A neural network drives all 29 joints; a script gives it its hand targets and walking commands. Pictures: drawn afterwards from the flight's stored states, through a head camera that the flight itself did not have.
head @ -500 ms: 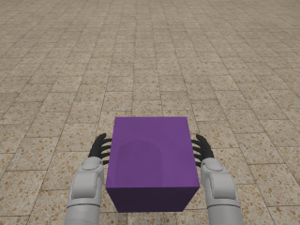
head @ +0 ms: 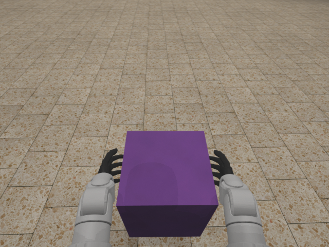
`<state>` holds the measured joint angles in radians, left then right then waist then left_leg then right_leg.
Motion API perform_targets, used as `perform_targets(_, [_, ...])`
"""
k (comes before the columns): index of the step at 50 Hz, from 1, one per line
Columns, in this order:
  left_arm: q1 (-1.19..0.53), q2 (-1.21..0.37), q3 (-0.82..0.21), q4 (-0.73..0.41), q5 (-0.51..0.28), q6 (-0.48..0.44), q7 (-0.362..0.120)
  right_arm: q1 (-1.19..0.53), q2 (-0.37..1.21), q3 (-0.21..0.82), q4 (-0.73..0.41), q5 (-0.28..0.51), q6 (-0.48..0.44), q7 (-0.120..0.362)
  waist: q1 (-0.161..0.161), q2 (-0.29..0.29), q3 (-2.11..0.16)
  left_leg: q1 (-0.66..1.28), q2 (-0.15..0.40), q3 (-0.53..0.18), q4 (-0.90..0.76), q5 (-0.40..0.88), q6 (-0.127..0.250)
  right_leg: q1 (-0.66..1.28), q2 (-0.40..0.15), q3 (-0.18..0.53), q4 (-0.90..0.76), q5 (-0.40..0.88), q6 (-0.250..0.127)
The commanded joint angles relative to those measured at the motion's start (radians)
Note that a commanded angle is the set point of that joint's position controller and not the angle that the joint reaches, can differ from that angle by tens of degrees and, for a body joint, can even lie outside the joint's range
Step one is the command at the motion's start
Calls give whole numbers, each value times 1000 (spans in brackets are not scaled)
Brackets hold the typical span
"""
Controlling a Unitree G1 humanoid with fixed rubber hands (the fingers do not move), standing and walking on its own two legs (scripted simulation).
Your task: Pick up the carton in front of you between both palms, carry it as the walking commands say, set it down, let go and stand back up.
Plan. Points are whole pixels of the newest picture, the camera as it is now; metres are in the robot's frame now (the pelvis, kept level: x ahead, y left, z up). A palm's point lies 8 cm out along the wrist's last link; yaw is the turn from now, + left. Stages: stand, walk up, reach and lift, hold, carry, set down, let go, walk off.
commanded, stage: carry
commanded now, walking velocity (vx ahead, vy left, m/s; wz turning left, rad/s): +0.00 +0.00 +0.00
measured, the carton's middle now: (165, 186) +0.31 +0.00 -0.04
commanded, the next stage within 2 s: hold in 0.58 s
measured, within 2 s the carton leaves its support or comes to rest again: neither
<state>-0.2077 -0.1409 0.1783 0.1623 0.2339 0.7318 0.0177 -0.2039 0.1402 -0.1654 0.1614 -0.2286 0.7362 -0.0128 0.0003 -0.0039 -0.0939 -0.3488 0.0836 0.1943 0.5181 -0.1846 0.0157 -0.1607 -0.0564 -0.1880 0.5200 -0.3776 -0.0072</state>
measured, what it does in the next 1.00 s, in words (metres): stands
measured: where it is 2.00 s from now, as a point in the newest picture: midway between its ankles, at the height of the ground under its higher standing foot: outside the picture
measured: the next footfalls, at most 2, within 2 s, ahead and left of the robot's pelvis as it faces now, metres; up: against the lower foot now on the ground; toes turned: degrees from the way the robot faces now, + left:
none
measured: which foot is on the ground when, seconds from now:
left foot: down 0.00-1.00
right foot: down 0.00-1.00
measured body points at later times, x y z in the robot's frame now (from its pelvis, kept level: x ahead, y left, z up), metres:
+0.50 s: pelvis -0.02 +0.00 +0.00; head -0.04 +0.00 +0.45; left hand +0.28 +0.15 +0.03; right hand +0.28 -0.15 +0.03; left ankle +0.05 +0.11 -0.73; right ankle -0.06 -0.09 -0.73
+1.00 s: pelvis -0.03 +0.02 +0.01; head -0.06 +0.04 +0.46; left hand +0.29 +0.12 +0.04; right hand +0.23 -0.18 +0.04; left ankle +0.05 +0.13 -0.73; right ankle -0.06 -0.10 -0.73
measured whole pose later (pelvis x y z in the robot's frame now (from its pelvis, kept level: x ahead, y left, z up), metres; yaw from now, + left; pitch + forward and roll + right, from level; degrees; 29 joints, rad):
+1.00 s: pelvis -0.03 +0.02 +0.01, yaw -10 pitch -8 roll +0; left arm -0.25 -0.15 0.19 0.19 0.29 0.71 0.01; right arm -0.24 0.15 -0.21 0.24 -0.25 0.67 0.01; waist 0.00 -0.04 0.08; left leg -0.12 0.03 0.06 0.37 -0.11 0.00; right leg -0.02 -0.01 0.01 0.41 -0.25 0.00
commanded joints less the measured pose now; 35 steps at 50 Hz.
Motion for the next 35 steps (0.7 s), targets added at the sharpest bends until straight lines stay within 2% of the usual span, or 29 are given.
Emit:
perform_targets(1, [-421, -864, -539, -44, -225, -25, -213, -435, 858, 527, -53, 218, -34, 203, 1, 0, -181, 162, 89, -102, -50, 179, 5, -62, -114, 95, -116, 194, -9])
perform_targets(29, [-414, -868, -548, -54, -230, -22, -213, -431, 862, 527, -60, 222, -32, 205, 1, 6, -207, 154, 94, -106, -47, 202, 2, -80, -110, 107, -97, 201, -21])
perform_targets(30, [-326, -871, -524, -73, -211, -23, -215, -341, 889, 477, -19, 205, -42, 211, -2, -110, -51, 483, -189, -241, -52, 342, 27, -176, 87, 300, -205, 463, -29])
perform_targets(31, [-344, -841, -523, -116, -205, -38, -209, -341, 869, 479, -41, 191, -74, 195, -15, -113, -94, 553, -156, -281, -55, 426, 28, -167, 79, 326, -209, 480, -38])
perform_targets(32, [-344, -840, -534, -124, -212, -42, -211, -317, 841, 468, -43, 166, -82, 185, -15, -55, -106, 477, -162, -287, -76, 439, 17, -50, 92, 322, -188, 547, -34])
perform_targets(33, [-380, -828, -558, -135, -231, -46, -216, -308, 826, 438, -21, 153, -89, 172, -34, -48, -138, 448, -164, -290, -97, 421, 4, 41, 107, 313, -194, 518, -27])
perform_targets(34, [-393, -837, -574, -144, -236, -52, -219, -321, 826, 439, -36, 150, -93, 169, -26, -23, -134, 427, -181, -274, -102, 389, -7, 72, 107, 307, -192, 531, -21])
perform_targets(35, [-410, -822, -577, -142, -244, -54, -221, -322, 827, 429, -23, 155, -99, 162, -39, -40, -135, 445, -183, -268, -107, 343, -13, 74, 109, 305, -218, 452, -16])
